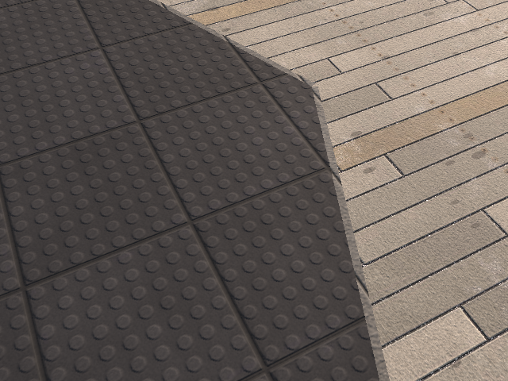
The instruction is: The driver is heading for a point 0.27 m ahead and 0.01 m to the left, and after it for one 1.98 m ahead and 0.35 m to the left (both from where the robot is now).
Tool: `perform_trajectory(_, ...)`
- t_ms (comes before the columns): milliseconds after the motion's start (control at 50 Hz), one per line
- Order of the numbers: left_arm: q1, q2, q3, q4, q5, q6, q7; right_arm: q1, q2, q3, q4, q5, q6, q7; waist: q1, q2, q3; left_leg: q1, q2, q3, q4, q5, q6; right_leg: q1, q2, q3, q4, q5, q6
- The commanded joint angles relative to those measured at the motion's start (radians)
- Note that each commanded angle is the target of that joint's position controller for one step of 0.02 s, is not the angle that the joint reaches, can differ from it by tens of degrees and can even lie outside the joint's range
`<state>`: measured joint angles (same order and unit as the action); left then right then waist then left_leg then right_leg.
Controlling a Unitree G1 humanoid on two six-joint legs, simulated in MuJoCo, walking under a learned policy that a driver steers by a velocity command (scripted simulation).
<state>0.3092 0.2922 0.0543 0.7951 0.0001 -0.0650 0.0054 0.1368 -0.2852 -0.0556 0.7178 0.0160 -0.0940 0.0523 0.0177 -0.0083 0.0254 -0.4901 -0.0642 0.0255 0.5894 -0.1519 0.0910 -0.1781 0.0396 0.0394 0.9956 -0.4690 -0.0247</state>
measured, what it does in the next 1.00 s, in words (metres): walks ahead: right foot, then left foot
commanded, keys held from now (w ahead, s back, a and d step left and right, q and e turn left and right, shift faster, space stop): w+q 0.26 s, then w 0.74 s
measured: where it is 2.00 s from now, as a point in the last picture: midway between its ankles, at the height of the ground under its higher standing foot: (204, 191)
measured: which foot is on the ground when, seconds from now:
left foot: down 0.00-0.46, up 0.48-0.92, down 0.94-1.00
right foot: up 0.00-0.42, down 0.44-0.96, up 0.98-1.00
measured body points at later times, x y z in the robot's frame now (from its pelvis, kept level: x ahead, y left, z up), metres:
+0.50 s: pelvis +0.29 -0.01 +0.01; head +0.32 -0.01 +0.46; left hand +0.45 +0.28 -0.06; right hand +0.39 -0.28 -0.12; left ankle +0.12 +0.07 -0.67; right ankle +0.40 -0.09 -0.72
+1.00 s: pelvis +0.54 +0.10 +0.01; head +0.57 +0.11 +0.46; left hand +0.47 +0.37 -0.13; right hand +0.82 -0.08 -0.06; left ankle +0.60 +0.21 -0.72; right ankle +0.42 -0.08 -0.66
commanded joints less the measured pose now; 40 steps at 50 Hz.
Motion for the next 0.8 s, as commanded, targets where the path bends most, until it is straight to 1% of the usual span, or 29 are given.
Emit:
perform_trajectory(20,-0.09,0.127,0.011,-0.145,-0.025,-0.072,-0.018,0.198,-0.15,-0.046,-0.029,0.0,0.007,-0.016,-0.105,0.055,-0.16,0.639,0.325,-0.609,-0.303,-0.155,0.214,-0.601,-0.064,0.082,0.314,0.076,-0.007)
perform_trajectory(40,-0.12,0.123,0.014,-0.153,-0.003,-0.075,-0.014,0.151,-0.133,-0.038,-0.042,-0.004,0.011,-0.017,-0.072,-0.005,-0.09,0.501,0.291,-0.53,-0.322,-0.052,0.201,-0.567,-0.093,0.067,0.228,0.119,-0.001)
perform_trajectory(60,-0.109,0.125,0.021,-0.157,0.012,-0.068,-0.009,0.125,-0.119,-0.031,-0.054,-0.012,0.011,-0.02,-0.037,0.01,-0.073,0.417,0.259,-0.478,-0.343,0.043,0.193,-0.502,-0.118,0.067,0.164,0.152,0.007)
perform_trajectory(80,-0.09,0.118,0.023,-0.159,0.017,-0.059,-0.006,0.11,-0.116,-0.03,-0.063,-0.012,0.013,-0.023,-0.016,0.04,-0.068,0.368,0.234,-0.447,-0.359,0.1,0.194,-0.466,-0.125,0.062,0.125,0.164,0.02)
perform_trajectory(120,-0.069,0.094,0.019,-0.156,0.021,-0.041,0.001,0.114,-0.127,-0.034,-0.062,-0.007,0.011,-0.032,-0.002,0.063,-0.064,0.302,0.212,-0.384,-0.371,0.201,0.202,-0.446,-0.127,0.039,0.054,0.186,0.051)
perform_trajectory(160,-0.122,0.077,0.013,-0.174,0.022,-0.032,0.009,0.14,-0.151,-0.041,-0.052,-0.004,0.012,-0.045,-0.014,0.061,-0.046,0.263,0.191,-0.337,-0.377,0.254,0.195,-0.459,-0.116,0.023,-0.055,0.276,0.081)
perform_trajectory(180,-0.161,0.068,0.01,-0.184,0.022,-0.032,0.01,0.155,-0.157,-0.043,-0.045,0.0,0.015,-0.05,-0.028,0.063,-0.04,0.252,0.174,-0.319,-0.374,0.251,0.18,-0.453,-0.108,0.022,-0.128,0.345,0.089)
perform_trajectory(220,-0.235,0.048,0.003,-0.198,0.018,-0.037,0.007,0.184,-0.157,-0.044,-0.032,0.007,0.024,-0.059,-0.058,0.078,-0.04,0.24,0.139,-0.292,-0.354,0.218,0.144,-0.411,-0.079,0.02,-0.275,0.471,0.095)
perform_trajectory(240,-0.271,0.042,0.001,-0.205,0.015,-0.041,0.003,0.201,-0.157,-0.044,-0.026,0.009,0.029,-0.063,-0.074,0.086,-0.04,0.24,0.132,-0.294,-0.343,0.196,0.132,-0.387,-0.063,0.017,-0.338,0.516,0.096)
perform_trajectory(280,-0.324,0.044,0.0,-0.214,0.004,-0.05,-0.008,0.233,-0.156,-0.042,-0.011,0.011,0.037,-0.068,-0.096,0.095,-0.04,0.264,0.143,-0.318,-0.326,0.157,0.12,-0.353,-0.042,0.013,-0.419,0.568,0.092)
perform_trajectory(320,-0.358,0.054,0.002,-0.222,0.001,-0.06,-0.021,0.264,-0.143,-0.038,0.005,0.011,0.043,-0.07,-0.112,0.099,-0.034,0.331,0.174,-0.355,-0.289,0.141,0.118,-0.354,-0.041,0.021,-0.472,0.567,0.076)
perform_trajectory(340,-0.364,0.062,0.005,-0.224,0.001,-0.065,-0.027,0.274,-0.138,-0.036,0.011,0.009,0.046,-0.071,-0.113,0.101,-0.032,0.373,0.191,-0.378,-0.266,0.142,0.114,-0.356,-0.041,0.026,-0.496,0.544,0.064)
perform_trajectory(380,-0.347,0.08,0.014,-0.224,0.0,-0.073,-0.031,0.27,-0.145,-0.038,0.017,0.003,0.051,-0.072,-0.096,0.125,-0.024,0.434,0.223,-0.417,-0.224,0.202,0.104,-0.334,-0.039,0.021,-0.525,0.459,0.03)
perform_trajectory(400,-0.306,0.091,0.02,-0.215,0.0,-0.076,-0.029,0.257,-0.148,-0.04,0.016,0.001,0.054,-0.071,-0.069,0.138,-0.033,0.446,0.223,-0.419,-0.188,0.284,0.095,-0.279,-0.031,0.005,-0.55,0.427,0.007)
perform_trajectory(420,-0.214,0.114,0.034,-0.192,0.005,-0.08,-0.023,0.237,-0.135,-0.035,0.009,0.0,0.054,-0.069,-0.019,0.133,-0.083,0.44,0.183,-0.391,-0.099,0.411,0.074,-0.141,-0.026,-0.009,-0.589,0.443,-0.027)
perform_trajectory(440,-0.068,0.155,0.048,-0.172,0.018,-0.083,-0.017,0.213,-0.104,-0.021,-0.01,-0.009,0.05,-0.064,0.053,0.098,-0.211,0.347,0.139,-0.343,0.102,0.395,0.045,0.108,-0.132,0.081,-0.537,0.48,-0.094)
perform_trajectory(460,0.079,0.243,0.072,-0.146,0.029,-0.076,-0.013,0.326,-0.047,0.0,-0.016,-0.006,0.037,-0.064,0.056,-0.111,-0.369,0.038,0.003,-0.229,0.444,0.09,-0.029,0.492,-0.335,0.41,-0.518,0.447,-0.247)
perform_trajectory(480,0.142,0.205,0.071,-0.1,-0.004,-0.064,-0.024,0.375,-0.057,0.006,-0.006,0.008,0.027,-0.062,0.055,-0.296,-0.387,-0.19,-0.037,-0.196,0.65,-0.418,-0.061,0.574,-0.45,0.715,-0.64,0.235,-0.323)
perform_trajectory(500,0.096,0.134,0.05,-0.109,-0.02,-0.059,-0.023,0.279,-0.14,-0.013,-0.013,0.018,0.022,-0.059,0.074,-0.159,-0.226,-0.284,0.024,-0.23,0.717,-0.376,-0.056,0.455,-0.416,0.659,-0.679,0.078,-0.276)
perform_trajectory(520,0.033,0.105,0.038,-0.12,-0.01,-0.05,-0.021,0.176,-0.145,-0.014,-0.037,0.015,0.021,-0.056,0.067,-0.071,-0.116,-0.29,0.067,-0.187,0.708,-0.29,-0.056,0.32,-0.371,0.521,-0.702,0.097,-0.235)
perform_trajectory(540,-0.011,0.087,0.028,-0.118,-0.002,-0.045,-0.023,0.119,-0.13,-0.013,-0.054,0.0,0.019,-0.053,0.042,-0.027,-0.031,-0.28,0.101,-0.153,0.642,-0.232,-0.059,0.192,-0.325,0.43,-0.739,0.19,-0.221)
perform_trajectory(560,-0.038,0.069,0.019,-0.119,0.004,-0.046,-0.025,0.111,-0.12,-0.017,-0.056,-0.012,0.019,-0.051,0.015,-0.034,-0.01,-0.241,0.133,-0.143,0.579,-0.188,-0.062,0.122,-0.289,0.368,-0.764,0.27,-0.207)
perform_trajectory(580,-0.05,0.067,0.017,-0.117,0.008,-0.047,-0.026,0.129,-0.1,-0.014,-0.052,-0.01,0.021,-0.048,-0.004,-0.063,-0.009,-0.196,0.147,-0.13,0.543,-0.168,-0.067,0.075,-0.263,0.323,-0.786,0.327,-0.201)
perform_trajectory(600,-0.05,0.068,0.017,-0.111,0.004,-0.049,-0.028,0.146,-0.08,-0.01,-0.047,-0.008,0.023,-0.046,-0.015,-0.082,-0.02,-0.171,0.152,-0.114,0.509,-0.158,-0.074,0.05,-0.248,0.285,-0.801,0.381,-0.205)
perform_trajectory(620,-0.045,0.079,0.02,-0.103,-0.002,-0.051,-0.028,0.143,-0.066,-0.006,-0.048,-0.01,0.025,-0.046,-0.018,-0.089,-0.022,-0.166,0.157,-0.1,0.47,-0.143,-0.082,0.035,-0.243,0.25,-0.814,0.433,-0.213)
perform_trajectory(660,-0.032,0.114,0.029,-0.087,-0.007,-0.05,-0.023,0.083,-0.047,0.004,-0.068,-0.017,0.023,-0.046,-0.008,-0.075,-0.014,-0.178,0.167,-0.081,0.354,-0.07,-0.098,0.023,-0.242,0.194,-0.837,0.515,-0.22)
perform_trajectory(700,-0.016,0.131,0.032,-0.072,-0.011,-0.044,-0.019,0.018,-0.032,0.012,-0.08,-0.018,0.018,-0.043,0.012,-0.062,-0.013,-0.153,0.163,-0.067,0.217,0.051,-0.101,0.021,-0.222,0.135,-0.844,0.546,-0.203)
perform_trajectory(740,0.016,0.142,0.033,-0.052,-0.018,-0.037,-0.016,-0.05,-0.026,0.016,-0.093,-0.013,0.012,-0.037,0.038,-0.06,-0.006,-0.106,0.143,-0.051,0.093,0.16,-0.102,0.019,-0.204,0.091,-0.84,0.541,-0.182)
perform_trajectory(800,0.08,0.153,0.033,-0.017,-0.025,-0.026,-0.016,-0.135,-0.036,0.014,-0.119,-0.002,0.005,-0.025,0.068,-0.063,0.009,-0.08,0.12,-0.044,0.001,0.212,-0.094,0.068,-0.23,0.094,-0.822,0.519,-0.172)
Velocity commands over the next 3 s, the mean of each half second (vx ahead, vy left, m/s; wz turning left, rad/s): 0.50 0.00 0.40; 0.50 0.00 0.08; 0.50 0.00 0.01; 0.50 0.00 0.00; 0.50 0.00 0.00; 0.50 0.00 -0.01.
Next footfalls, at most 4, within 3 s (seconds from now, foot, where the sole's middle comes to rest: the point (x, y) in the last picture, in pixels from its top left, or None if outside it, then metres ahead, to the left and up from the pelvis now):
0.44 right None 0.44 -0.08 -0.76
0.94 left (185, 308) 0.64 0.22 -0.76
1.46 right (248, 209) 0.98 0.06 -0.76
1.98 left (159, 157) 1.20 0.37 -0.76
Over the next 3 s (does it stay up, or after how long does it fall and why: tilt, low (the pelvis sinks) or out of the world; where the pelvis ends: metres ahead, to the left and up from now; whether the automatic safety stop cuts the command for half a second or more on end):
stays up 1.60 0.34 0.02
